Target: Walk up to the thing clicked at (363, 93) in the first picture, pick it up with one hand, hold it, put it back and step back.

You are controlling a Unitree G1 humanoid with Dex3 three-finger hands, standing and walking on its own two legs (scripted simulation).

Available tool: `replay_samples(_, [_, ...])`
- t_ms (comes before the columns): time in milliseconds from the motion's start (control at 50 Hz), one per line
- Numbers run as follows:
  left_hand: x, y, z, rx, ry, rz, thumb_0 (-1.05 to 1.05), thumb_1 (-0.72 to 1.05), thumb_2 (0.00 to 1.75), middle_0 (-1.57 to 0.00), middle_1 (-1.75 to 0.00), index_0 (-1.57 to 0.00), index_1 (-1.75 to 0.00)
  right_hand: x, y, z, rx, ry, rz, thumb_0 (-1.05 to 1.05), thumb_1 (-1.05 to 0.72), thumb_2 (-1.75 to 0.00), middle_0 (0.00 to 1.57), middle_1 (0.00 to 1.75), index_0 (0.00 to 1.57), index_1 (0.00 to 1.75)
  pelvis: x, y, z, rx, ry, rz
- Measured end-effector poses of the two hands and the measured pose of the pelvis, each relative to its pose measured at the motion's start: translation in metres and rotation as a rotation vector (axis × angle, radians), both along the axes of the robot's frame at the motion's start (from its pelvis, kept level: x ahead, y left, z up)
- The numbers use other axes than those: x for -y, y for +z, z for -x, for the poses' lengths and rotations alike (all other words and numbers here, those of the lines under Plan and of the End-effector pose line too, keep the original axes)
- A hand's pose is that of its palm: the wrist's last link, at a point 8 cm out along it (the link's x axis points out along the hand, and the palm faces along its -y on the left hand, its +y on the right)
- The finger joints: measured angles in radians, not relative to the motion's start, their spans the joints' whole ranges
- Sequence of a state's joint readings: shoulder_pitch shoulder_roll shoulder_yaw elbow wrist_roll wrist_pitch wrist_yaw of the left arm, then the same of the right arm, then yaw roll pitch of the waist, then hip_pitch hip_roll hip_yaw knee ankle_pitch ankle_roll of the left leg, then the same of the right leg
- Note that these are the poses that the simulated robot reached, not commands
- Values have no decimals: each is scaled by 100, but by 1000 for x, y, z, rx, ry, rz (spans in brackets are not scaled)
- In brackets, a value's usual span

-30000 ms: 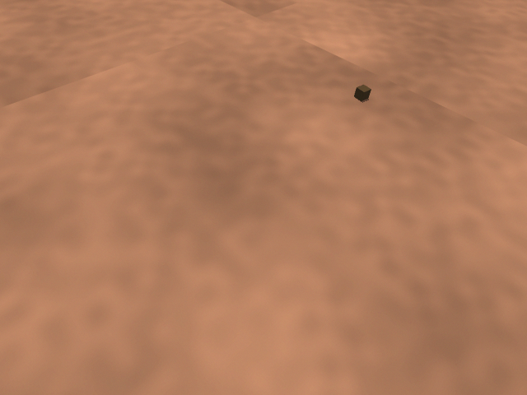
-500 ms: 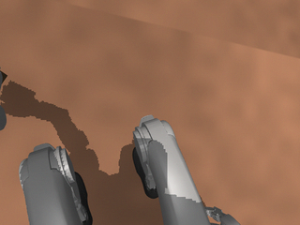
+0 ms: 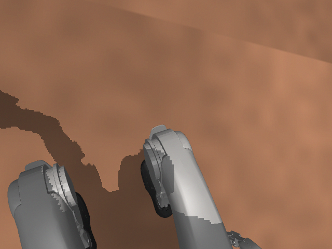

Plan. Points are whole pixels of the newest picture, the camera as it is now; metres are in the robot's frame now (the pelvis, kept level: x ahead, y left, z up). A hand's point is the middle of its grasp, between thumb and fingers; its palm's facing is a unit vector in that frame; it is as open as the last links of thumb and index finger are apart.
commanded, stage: lower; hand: left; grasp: from above
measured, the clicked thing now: out of the picture +0.50 +0.31 -0.21
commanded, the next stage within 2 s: rest in 0.22 s
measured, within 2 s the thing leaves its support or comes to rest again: rests again in 1.06 s
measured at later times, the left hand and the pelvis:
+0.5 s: hand out of the picture +0.49 +0.30 -0.21, palm faces -0.16 -0.42 -0.89, open 9.4 cm; pelvis +0.00 +0.00 +0.00, yaw -2 degrees
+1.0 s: hand out of the picture +0.48 +0.30 -0.24, palm faces -0.13 -0.43 -0.89, open 9.4 cm; pelvis +0.00 +0.01 +0.00, yaw -4 degrees
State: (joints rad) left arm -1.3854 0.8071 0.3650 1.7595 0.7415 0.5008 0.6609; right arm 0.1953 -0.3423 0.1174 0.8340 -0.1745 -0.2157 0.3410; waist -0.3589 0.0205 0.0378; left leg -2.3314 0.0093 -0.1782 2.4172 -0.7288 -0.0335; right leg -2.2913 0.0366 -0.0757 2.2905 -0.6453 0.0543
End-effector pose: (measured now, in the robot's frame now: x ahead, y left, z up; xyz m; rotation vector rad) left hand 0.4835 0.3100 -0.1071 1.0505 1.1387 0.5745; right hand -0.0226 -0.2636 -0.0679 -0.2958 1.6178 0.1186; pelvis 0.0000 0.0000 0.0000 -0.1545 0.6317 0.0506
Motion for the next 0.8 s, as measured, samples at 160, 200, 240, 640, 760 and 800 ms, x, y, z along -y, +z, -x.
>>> replay_samples(160, [-2,-16,0,-19,-27,0,6,19,32,-96,-43,-73,-40,-2,5,2,-12,25,6,0,-93,-90,20,30,19,30,-1,-2,2,16,-1,9])
replay_samples(200, [-1,-20,1,-22,-31,-5,6,19,32,-95,-43,-73,-40,-2,6,3,-17,31,6,0,-93,-90,20,30,19,30,-1,-2,2,19,-2,12])
replay_samples(240, [-1,-25,1,-24,-28,-8,6,19,32,-95,-44,-72,-40,-3,8,4,-22,35,6,0,-93,-90,20,30,19,30,-1,-2,2,22,-3,14])
replay_samples(640, [7,-58,-3,-24,-11,-7,6,20,32,-94,-45,-72,-41,-15,23,11,-66,65,-21,0,-93,-90,20,30,19,30,-4,-2,2,38,-14,46])
replay_samples(760, [6,-66,0,-27,2,-2,6,20,31,-94,-45,-72,-41,-18,29,12,-71,73,-20,0,-93,-90,20,30,19,30,-5,-1,3,43,-17,56])
replay_samples(800, [5,-68,1,-28,2,-3,6,20,31,-94,-45,-72,-41,-18,30,12,-74,77,-19,0,-93,-90,20,30,19,30,-6,-1,3,45,-17,60])
